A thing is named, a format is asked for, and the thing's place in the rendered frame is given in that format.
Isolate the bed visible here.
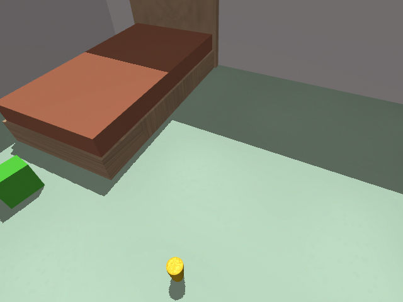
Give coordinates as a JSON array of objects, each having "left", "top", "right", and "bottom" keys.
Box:
[{"left": 0, "top": 0, "right": 219, "bottom": 180}]

